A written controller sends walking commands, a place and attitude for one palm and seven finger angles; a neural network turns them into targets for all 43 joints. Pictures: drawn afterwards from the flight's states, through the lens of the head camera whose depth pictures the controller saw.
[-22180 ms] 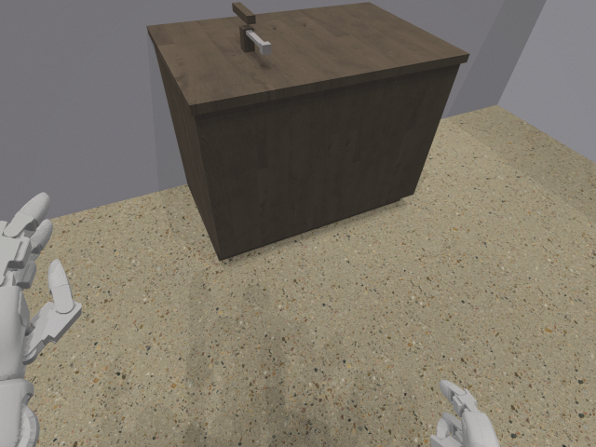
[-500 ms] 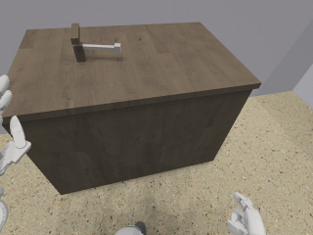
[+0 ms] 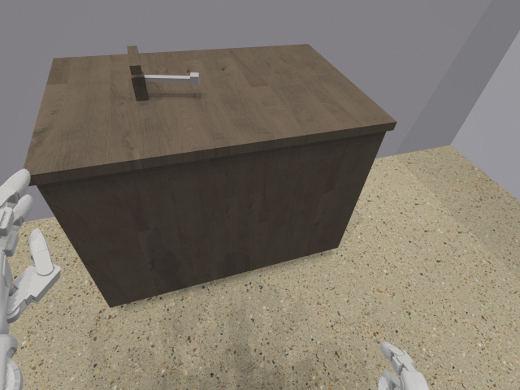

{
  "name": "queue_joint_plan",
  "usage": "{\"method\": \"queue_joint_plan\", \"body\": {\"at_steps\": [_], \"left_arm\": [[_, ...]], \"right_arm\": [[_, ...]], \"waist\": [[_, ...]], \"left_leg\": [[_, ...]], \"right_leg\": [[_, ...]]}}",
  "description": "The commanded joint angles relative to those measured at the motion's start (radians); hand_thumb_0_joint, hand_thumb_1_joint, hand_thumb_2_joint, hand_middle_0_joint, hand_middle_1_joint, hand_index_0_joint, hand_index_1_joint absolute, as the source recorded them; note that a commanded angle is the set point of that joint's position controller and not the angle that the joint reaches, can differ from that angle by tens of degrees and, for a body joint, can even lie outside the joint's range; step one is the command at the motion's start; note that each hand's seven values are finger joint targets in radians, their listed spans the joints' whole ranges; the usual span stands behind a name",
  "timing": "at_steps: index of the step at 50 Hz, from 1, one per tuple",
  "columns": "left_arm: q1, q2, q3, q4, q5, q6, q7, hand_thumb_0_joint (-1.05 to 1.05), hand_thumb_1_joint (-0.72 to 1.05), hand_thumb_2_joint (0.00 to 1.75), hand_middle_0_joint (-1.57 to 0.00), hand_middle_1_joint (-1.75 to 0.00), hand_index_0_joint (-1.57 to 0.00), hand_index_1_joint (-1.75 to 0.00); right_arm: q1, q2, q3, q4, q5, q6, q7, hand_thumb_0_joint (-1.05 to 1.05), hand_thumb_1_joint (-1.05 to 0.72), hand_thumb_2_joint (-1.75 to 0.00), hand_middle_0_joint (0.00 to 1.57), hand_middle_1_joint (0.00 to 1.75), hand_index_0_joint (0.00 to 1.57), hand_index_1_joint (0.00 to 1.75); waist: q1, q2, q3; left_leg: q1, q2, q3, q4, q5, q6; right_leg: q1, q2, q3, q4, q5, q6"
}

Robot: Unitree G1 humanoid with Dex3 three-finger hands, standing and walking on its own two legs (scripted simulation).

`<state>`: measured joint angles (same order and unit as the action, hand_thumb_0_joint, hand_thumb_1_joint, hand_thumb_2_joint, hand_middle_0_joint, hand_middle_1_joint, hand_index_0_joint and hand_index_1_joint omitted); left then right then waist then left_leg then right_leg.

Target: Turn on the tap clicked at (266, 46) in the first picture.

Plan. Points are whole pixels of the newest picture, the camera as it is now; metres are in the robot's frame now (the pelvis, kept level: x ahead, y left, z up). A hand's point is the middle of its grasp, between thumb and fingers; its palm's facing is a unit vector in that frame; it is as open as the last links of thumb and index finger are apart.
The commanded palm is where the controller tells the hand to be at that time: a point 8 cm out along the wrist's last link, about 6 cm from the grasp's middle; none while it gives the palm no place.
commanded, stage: stop stepping back and stand still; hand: left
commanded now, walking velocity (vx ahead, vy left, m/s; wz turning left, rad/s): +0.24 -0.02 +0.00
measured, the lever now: (194, 79) +0.91 +0.23 +0.05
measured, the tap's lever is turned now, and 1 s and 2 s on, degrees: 77 77 77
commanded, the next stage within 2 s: stand and check the lever's angle in 0.46 s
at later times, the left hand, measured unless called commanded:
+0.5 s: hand (34, 312) +0.16 +0.24 +0.16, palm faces +0.42 -0.81 -0.40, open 7.4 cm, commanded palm +0.11 +0.28 +0.17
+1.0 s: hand (69, 293) +0.19 +0.23 +0.15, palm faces +0.40 -0.84 -0.37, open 7.4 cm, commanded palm +0.13 +0.27 +0.17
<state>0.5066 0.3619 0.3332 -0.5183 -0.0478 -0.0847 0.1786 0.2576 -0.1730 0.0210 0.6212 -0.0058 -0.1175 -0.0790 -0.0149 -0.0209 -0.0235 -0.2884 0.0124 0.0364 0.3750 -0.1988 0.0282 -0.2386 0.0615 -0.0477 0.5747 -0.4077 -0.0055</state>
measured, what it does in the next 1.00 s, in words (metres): steps on the spot: right foot, then left foot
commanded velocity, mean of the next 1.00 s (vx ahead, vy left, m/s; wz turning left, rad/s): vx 0.08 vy -0.01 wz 0.00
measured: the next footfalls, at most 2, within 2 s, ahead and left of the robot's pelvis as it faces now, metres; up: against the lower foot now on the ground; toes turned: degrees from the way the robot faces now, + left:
right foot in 0.06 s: +0.02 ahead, -0.09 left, +0.00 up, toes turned -4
left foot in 0.30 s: +0.04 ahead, +0.14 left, +0.00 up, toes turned +5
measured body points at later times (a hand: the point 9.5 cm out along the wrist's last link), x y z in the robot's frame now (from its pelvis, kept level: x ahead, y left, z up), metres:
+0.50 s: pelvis -0.06 +0.00 -0.02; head -0.07 -0.01 +0.43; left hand +0.13 +0.29 +0.18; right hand +0.08 -0.23 -0.11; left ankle +0.00 +0.14 -0.75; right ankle -0.03 -0.09 -0.73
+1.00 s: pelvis -0.03 -0.01 -0.01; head -0.02 -0.02 +0.44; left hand +0.16 +0.27 +0.17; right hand +0.15 -0.26 -0.09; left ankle -0.01 +0.12 -0.75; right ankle -0.02 -0.09 -0.75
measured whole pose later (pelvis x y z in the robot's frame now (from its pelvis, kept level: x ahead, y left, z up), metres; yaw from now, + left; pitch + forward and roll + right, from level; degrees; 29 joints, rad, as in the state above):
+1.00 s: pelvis -0.03 -0.01 -0.01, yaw -1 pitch -1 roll +0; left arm 0.47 0.34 0.32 -0.47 -0.06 -0.11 0.16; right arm 0.18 -0.23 -0.02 0.60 0.01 -0.11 -0.07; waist 0.00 0.03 0.03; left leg -0.24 0.05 0.03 0.51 -0.24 -0.02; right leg -0.21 0.04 -0.07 0.47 -0.24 -0.06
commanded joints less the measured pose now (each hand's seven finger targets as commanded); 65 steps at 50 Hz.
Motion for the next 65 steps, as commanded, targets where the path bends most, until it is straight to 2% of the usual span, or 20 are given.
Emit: {"method": "queue_joint_plan", "body": {"at_steps": [1,3,4,7,13,14,15,16,17,19,24,25,27,28,32,35,39,42,50,65], "left_arm": [[-0.161,0.150,0.068,-0.173,0.029,-0.050,0.015,0.00,0.90,0.90,-0.20,-0.30,-0.20,-0.30],[-0.225,0.201,0.108,-0.187,0.017,-0.068,0.004,0.00,0.90,0.90,-0.20,-0.30,-0.20,-0.30],[-0.236,0.164,0.081,-0.157,0.013,-0.082,-0.004,0.00,0.90,0.90,-0.20,-0.30,-0.20,-0.30],[-0.228,0.160,0.080,-0.074,0.010,-0.087,-0.016,0.00,0.90,0.90,-0.20,-0.30,-0.20,-0.30],[-0.222,0.169,0.092,-0.158,0.006,-0.113,0.001,0.00,0.90,0.90,-0.20,-0.30,-0.20,-0.30],[-0.215,0.170,0.102,-0.168,0.003,-0.114,0.003,0.00,0.90,0.90,-0.20,-0.30,-0.20,-0.30],[-0.224,0.149,0.096,-0.203,0.000,-0.118,0.005,0.00,0.90,0.90,-0.20,-0.30,-0.20,-0.30],[-0.254,0.159,0.098,-0.237,0.009,-0.121,0.015,0.00,0.90,0.90,-0.20,-0.30,-0.20,-0.30],[-0.248,0.211,0.141,-0.247,0.016,-0.126,0.013,0.00,0.90,0.90,-0.20,-0.30,-0.20,-0.30],[-0.121,0.157,0.127,-0.151,0.011,-0.105,-0.003,0.00,0.90,0.90,-0.20,-0.30,-0.20,-0.30],[-0.117,0.138,0.101,-0.132,0.013,-0.091,0.007,0.00,0.90,0.90,-0.20,-0.30,-0.20,-0.30],[-0.129,0.140,0.097,-0.131,0.017,-0.089,0.009,0.00,0.90,0.90,-0.20,-0.30,-0.20,-0.30],[-0.170,0.178,0.109,-0.149,0.014,-0.086,0.006,0.00,0.90,0.90,-0.20,-0.30,-0.20,-0.30],[-0.233,0.181,0.109,-0.176,0.014,-0.096,0.007,0.00,0.90,0.90,-0.20,-0.30,-0.20,-0.30],[-0.198,0.172,0.120,-0.160,0.006,-0.114,0.002,0.00,0.90,0.90,-0.20,-0.30,-0.20,-0.30],[-0.157,0.150,0.120,-0.142,-0.004,-0.118,0.007,0.00,0.90,0.90,-0.20,-0.30,-0.20,-0.30],[-0.143,0.134,0.099,-0.171,-0.014,-0.111,0.001,0.00,0.90,0.90,-0.20,-0.30,-0.20,-0.30],[-0.105,0.134,0.101,-0.147,-0.007,-0.103,-0.008,0.00,0.90,0.90,-0.20,-0.30,-0.20,-0.30],[-0.100,0.146,0.103,-0.183,-0.011,-0.098,0.004,0.00,0.90,0.90,-0.20,-0.30,-0.20,-0.30],[-0.108,0.138,0.088,-0.169,-0.012,-0.088,0.002,0.00,0.90,0.90,-0.20,-0.30,-0.20,-0.30]], "right_arm": [[-0.158,-0.153,-0.064,-0.129,-0.014,-0.034,-0.015,0.00,-0.90,-0.90,0.20,0.30,0.20,0.30],[-0.157,-0.143,-0.069,-0.120,-0.013,-0.017,-0.006,0.00,-0.90,-0.90,0.20,0.30,0.20,0.30],[-0.135,-0.139,-0.074,-0.104,-0.002,-0.019,-0.002,0.00,-0.90,-0.90,0.20,0.30,0.20,0.30],[-0.136,-0.146,-0.069,-0.108,0.010,-0.015,0.001,0.00,-0.90,-0.90,0.20,0.30,0.20,0.30],[-0.140,-0.140,-0.056,-0.129,0.000,-0.042,-0.025,0.00,-0.90,-0.90,0.20,0.30,0.20,0.30],[-0.129,-0.161,-0.061,-0.136,-0.005,-0.046,-0.029,0.00,-0.90,-0.90,0.20,0.30,0.20,0.30],[-0.126,-0.187,-0.063,-0.146,-0.008,-0.047,-0.027,0.00,-0.90,-0.90,0.20,0.30,0.20,0.30],[-0.136,-0.179,-0.063,-0.171,0.003,-0.049,-0.027,0.00,-0.90,-0.90,0.20,0.30,0.20,0.30],[-0.138,-0.160,-0.063,-0.146,-0.004,-0.054,-0.022,0.00,-0.90,-0.90,0.20,0.30,0.20,0.30],[-0.139,-0.158,-0.073,-0.128,0.005,-0.060,-0.003,0.00,-0.90,-0.90,0.20,0.30,0.20,0.30],[-0.152,-0.155,-0.065,-0.134,0.012,-0.063,-0.004,0.00,-0.90,-0.90,0.20,0.30,0.20,0.30],[-0.142,-0.149,-0.065,-0.133,0.008,-0.061,-0.005,0.00,-0.90,-0.90,0.20,0.30,0.20,0.30],[-0.159,-0.130,-0.064,-0.139,0.003,-0.059,-0.002,0.00,-0.90,-0.90,0.20,0.30,0.20,0.30],[-0.155,-0.122,-0.059,-0.125,0.004,-0.069,0.006,0.00,-0.90,-0.90,0.20,0.30,0.20,0.30],[-0.157,-0.121,-0.057,-0.112,0.010,-0.053,0.009,0.00,-0.90,-0.90,0.20,0.30,0.20,0.30],[-0.162,-0.121,-0.051,-0.127,0.004,-0.046,0.001,0.00,-0.90,-0.90,0.20,0.30,0.20,0.30],[-0.179,-0.172,-0.074,-0.166,0.018,-0.031,-0.002,0.00,-0.90,-0.90,0.20,0.30,0.20,0.30],[-0.174,-0.143,-0.055,-0.165,0.015,-0.031,-0.004,0.00,-0.90,-0.90,0.20,0.30,0.20,0.30],[-0.163,-0.152,-0.066,-0.176,0.015,-0.039,0.002,0.00,-0.90,-0.90,0.20,0.30,0.20,0.30],[-0.169,-0.151,-0.053,-0.183,0.008,-0.021,-0.003,0.00,-0.90,-0.90,0.20,0.30,0.20,0.30]], "waist": [[0.009,0.151,-0.041],[0.021,-0.128,-0.021],[0.006,-0.159,-0.024],[-0.012,-0.104,0.043],[-0.002,-0.015,-0.009],[-0.007,0.099,-0.002],[-0.012,0.299,0.022],[-0.011,0.365,0.024],[-0.010,0.323,0.043],[0.006,0.194,0.059],[0.016,0.199,0.013],[0.016,0.116,0.002],[0.016,-0.200,0.008],[0.017,-0.196,-0.020],[0.006,-0.075,-0.028],[0.013,-0.068,-0.051],[0.027,0.080,-0.029],[0.015,0.116,0.014],[0.017,0.065,-0.101],[0.020,0.084,-0.090]], "left_leg": [[-0.132,0.086,-0.049,0.043,-0.437,-0.011],[-0.254,0.013,0.015,0.552,-0.224,-0.035],[-0.314,0.019,-0.021,0.688,-0.211,-0.044],[-0.275,0.062,-0.010,0.652,-0.149,-0.038],[0.107,0.024,0.084,0.184,-0.231,0.007],[0.147,0.073,-0.047,0.064,-0.359,0.045],[0.202,0.232,-0.332,-0.088,-0.512,0.114],[0.162,0.363,-0.528,-0.209,-0.546,0.168],[0.061,0.372,-0.537,-0.260,-0.628,0.176],[-0.087,0.318,-0.370,-0.245,-0.589,0.146],[-0.176,0.214,-0.111,-0.107,-0.534,0.051],[-0.172,0.160,-0.060,0.013,-0.488,0.029],[-0.266,0.017,0.027,0.492,-0.291,-0.014],[-0.282,0.018,-0.012,0.605,-0.262,-0.026],[-0.149,0.043,-0.021,0.465,-0.189,-0.035],[0.037,0.012,0.021,0.193,-0.076,-0.020],[0.087,0.140,-0.160,0.029,-0.006,0.026],[0.005,0.100,-0.108,0.019,-0.099,0.012],[0.110,0.080,-0.064,0.090,0.174,-0.009],[0.102,0.083,-0.071,0.017,0.156,-0.014]], "right_leg": [[0.158,-0.067,0.045,-0.231,-0.020,-0.094],[0.021,-0.369,0.491,-0.422,-0.226,-0.238],[0.025,-0.374,0.497,-0.430,-0.276,-0.245],[-0.113,-0.315,0.333,-0.410,-0.277,-0.188],[-0.190,-0.230,0.216,-0.243,-0.292,-0.141],[-0.244,-0.166,0.188,-0.098,-0.287,-0.105],[-0.372,-0.056,0.083,0.126,-0.213,-0.045],[-0.390,-0.026,0.002,0.356,-0.124,-0.011],[-0.367,-0.066,0.076,0.480,-0.081,-0.014],[-0.243,-0.090,0.057,0.444,-0.001,-0.004],[0.105,-0.030,-0.074,-0.001,-0.008,-0.002],[0.142,-0.031,-0.046,-0.127,-0.003,-0.012],[0.070,-0.321,0.474,-0.375,-0.120,-0.154],[0.083,-0.375,0.544,-0.378,-0.054,-0.186],[0.055,-0.314,0.281,-0.278,0.242,-0.153],[0.028,-0.254,0.195,-0.243,0.198,-0.104],[-0.003,-0.120,0.131,-0.173,0.160,-0.008],[0.022,-0.113,0.120,-0.209,0.168,-0.005],[0.109,-0.141,0.124,-0.191,0.438,-0.014],[0.116,-0.108,0.078,-0.210,0.398,-0.001]]}}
